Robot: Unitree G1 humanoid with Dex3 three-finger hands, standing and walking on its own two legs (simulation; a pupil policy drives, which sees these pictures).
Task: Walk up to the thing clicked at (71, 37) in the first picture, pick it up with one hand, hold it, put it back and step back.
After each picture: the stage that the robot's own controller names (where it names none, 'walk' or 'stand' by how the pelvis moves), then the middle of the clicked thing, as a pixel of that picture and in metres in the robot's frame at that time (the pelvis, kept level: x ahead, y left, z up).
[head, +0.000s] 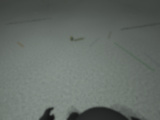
stand; (71, 38) +1.83 +0.47 -0.72
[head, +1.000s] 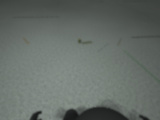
walk; (79, 41) +1.73 +0.18 -0.70
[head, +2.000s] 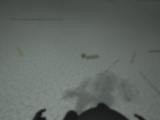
walk; (83, 55) +1.17 +0.07 -0.72
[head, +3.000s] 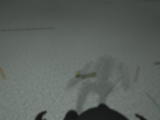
walk; (77, 74) +0.72 +0.16 -0.71
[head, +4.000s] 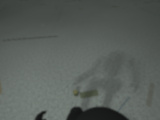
walk; (75, 93) +0.43 +0.22 -0.69
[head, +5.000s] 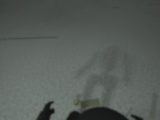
stand; (75, 102) +0.31 +0.16 -0.72
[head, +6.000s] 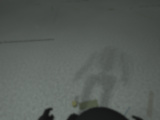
stand; (74, 104) +0.30 +0.18 -0.73
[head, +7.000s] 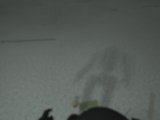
stand; (74, 104) +0.30 +0.18 -0.73
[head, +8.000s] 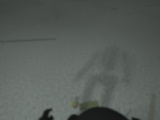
stand; (74, 104) +0.28 +0.18 -0.73
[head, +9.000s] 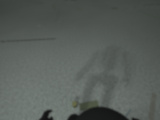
go down; (74, 104) +0.28 +0.18 -0.73
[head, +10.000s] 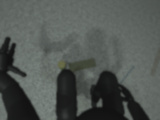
go down; (62, 65) +0.38 +0.21 -0.31
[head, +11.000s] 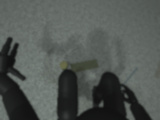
approach; (64, 66) +0.37 +0.21 -0.31
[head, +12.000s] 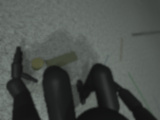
close in; (37, 64) +0.36 +0.25 -0.22
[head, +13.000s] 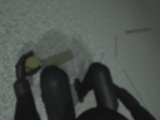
close; (32, 64) +0.36 +0.26 -0.22
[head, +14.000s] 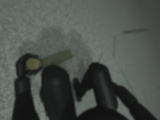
lift; (32, 65) +0.35 +0.25 -0.23
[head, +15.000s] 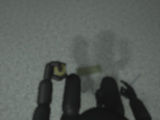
lift; (60, 72) +0.31 +0.21 -0.05
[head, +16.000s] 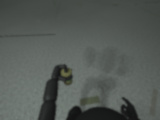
hold; (67, 76) +0.31 +0.16 +0.02
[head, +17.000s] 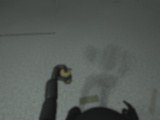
hold; (66, 76) +0.32 +0.17 +0.00
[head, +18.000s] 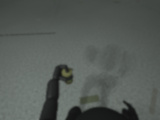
hold; (67, 76) +0.32 +0.17 +0.00
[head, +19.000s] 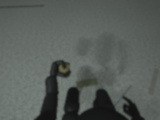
crouch; (65, 70) +0.35 +0.17 -0.06
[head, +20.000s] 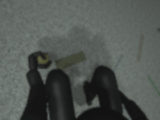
lower; (44, 61) +0.38 +0.24 -0.18
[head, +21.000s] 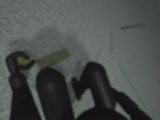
lower; (24, 62) +0.38 +0.27 -0.23
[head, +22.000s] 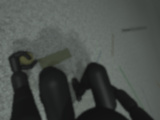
lower; (27, 61) +0.38 +0.27 -0.23
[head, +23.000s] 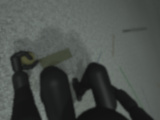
lower; (28, 61) +0.37 +0.27 -0.23
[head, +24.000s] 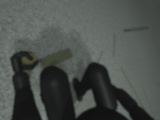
rest; (28, 61) +0.37 +0.27 -0.22
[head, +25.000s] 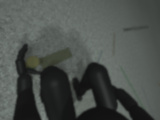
withdraw; (31, 63) +0.36 +0.25 -0.23
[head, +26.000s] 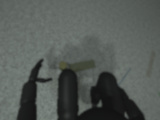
walk; (62, 66) +0.38 +0.22 -0.30
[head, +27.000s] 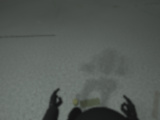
stand; (75, 102) +0.31 +0.15 -0.65
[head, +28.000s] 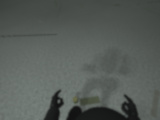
stand; (75, 100) +0.32 +0.16 -0.67
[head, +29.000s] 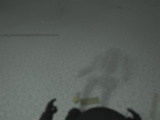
stand; (75, 100) +0.33 +0.16 -0.69
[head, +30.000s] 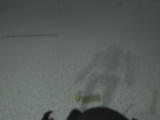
walk; (77, 98) +0.35 +0.15 -0.72
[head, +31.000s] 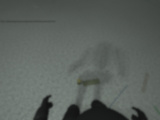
walk; (79, 81) +0.49 +0.09 -0.71
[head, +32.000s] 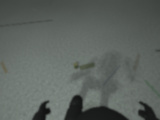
walk; (75, 66) +0.77 +0.24 -0.69
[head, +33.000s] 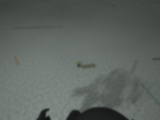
stand; (78, 64) +0.98 +0.20 -0.71
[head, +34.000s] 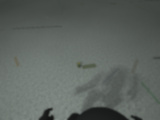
stand; (78, 64) +0.97 +0.20 -0.73
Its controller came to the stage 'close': yes
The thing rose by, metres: 0.71
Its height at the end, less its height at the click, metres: +0.00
